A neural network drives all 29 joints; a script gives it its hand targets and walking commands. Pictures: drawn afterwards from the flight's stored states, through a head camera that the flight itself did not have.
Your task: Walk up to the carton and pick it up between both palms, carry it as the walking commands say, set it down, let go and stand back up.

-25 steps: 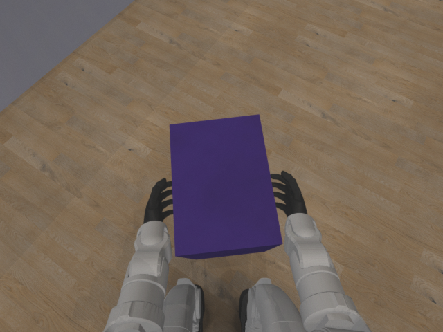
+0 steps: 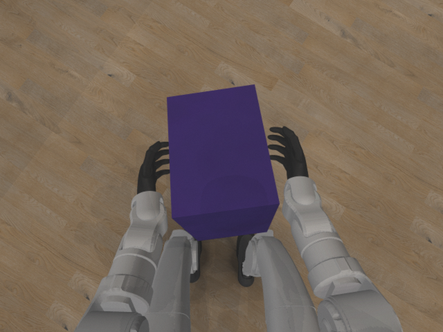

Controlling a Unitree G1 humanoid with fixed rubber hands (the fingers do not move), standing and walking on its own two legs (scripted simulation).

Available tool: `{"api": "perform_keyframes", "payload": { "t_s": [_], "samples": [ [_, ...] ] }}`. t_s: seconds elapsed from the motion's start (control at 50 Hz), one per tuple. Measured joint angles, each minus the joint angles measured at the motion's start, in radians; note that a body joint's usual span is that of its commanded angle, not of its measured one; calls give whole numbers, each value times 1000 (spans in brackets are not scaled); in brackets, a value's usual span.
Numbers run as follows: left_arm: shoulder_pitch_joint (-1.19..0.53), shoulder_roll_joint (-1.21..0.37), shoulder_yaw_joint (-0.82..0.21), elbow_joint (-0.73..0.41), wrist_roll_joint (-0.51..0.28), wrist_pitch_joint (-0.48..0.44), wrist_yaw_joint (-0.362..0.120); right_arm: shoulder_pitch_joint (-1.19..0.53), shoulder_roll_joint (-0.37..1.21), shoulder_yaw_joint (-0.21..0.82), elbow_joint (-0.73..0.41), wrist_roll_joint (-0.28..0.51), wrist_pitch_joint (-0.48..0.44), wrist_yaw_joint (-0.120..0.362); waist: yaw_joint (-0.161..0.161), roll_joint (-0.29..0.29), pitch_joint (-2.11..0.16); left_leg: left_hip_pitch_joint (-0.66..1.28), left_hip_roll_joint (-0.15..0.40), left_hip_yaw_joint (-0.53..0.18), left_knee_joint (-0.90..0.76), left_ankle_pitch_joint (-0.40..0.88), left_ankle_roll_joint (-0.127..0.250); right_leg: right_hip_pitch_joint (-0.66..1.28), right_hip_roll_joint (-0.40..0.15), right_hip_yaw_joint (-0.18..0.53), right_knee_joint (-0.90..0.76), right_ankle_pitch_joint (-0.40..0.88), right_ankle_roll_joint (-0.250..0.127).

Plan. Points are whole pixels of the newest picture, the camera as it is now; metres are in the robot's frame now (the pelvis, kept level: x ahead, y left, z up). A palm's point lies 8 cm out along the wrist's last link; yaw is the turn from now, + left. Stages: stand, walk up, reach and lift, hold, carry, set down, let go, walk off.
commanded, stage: set down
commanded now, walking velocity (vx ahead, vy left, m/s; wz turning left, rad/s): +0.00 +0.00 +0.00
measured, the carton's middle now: (222, 172) +0.38 +0.00 -0.24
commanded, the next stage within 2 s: none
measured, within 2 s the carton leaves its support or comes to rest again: neither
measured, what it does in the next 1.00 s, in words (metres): lowers itself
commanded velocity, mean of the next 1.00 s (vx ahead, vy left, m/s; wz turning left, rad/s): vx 0.00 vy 0.00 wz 0.00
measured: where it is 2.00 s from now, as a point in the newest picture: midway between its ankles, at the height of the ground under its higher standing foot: (219, 265)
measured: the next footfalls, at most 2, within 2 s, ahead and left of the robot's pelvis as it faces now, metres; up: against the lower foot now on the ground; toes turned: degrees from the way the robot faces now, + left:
none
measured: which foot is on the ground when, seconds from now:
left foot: down 0.00-1.00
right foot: down 0.00-1.00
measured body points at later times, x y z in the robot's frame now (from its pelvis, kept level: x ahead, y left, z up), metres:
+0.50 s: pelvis -0.02 +0.01 -0.08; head +0.28 +0.01 +0.26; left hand +0.39 +0.14 -0.23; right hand +0.41 -0.13 -0.22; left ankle +0.09 +0.11 -0.65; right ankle +0.06 -0.10 -0.65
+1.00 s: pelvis -0.04 +0.00 -0.15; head +0.30 +0.00 +0.14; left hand +0.42 +0.14 -0.32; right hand +0.45 -0.14 -0.31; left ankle +0.09 +0.11 -0.65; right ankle +0.06 -0.10 -0.65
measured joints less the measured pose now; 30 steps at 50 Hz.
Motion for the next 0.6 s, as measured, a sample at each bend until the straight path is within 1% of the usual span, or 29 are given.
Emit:
{"api": "perform_keyframes", "payload": {
  "t_s": [0.12,0.24,0.36,0.48,0.6],
  "samples": [
    [-46,25,-27,0,-54,-1,11,-38,-17,9,0,22,-1,-2,4,0,-9,-117,1,-1,78,-20,0,-114,-1,0,73,-18,2],
    [-89,25,-39,0,-72,6,30,-69,-45,10,0,54,3,5,4,0,-16,-215,0,-2,157,-42,0,-208,-3,0,148,-39,4],
    [-129,26,-38,0,-75,19,42,-106,-69,18,2,72,17,9,6,0,-31,-301,1,-2,249,-70,0,-293,-4,2,240,-67,5],
    [-182,33,-16,2,-82,39,44,-180,-85,18,23,88,40,11,9,0,-31,-381,1,-3,324,-82,0,-373,-4,2,319,-83,4],
    [-233,35,13,22,-82,60,44,-254,-99,18,85,88,46,19,10,0,-31,-458,1,-4,390,-93,0,-452,0,5,390,-96,-4]
  ]
}}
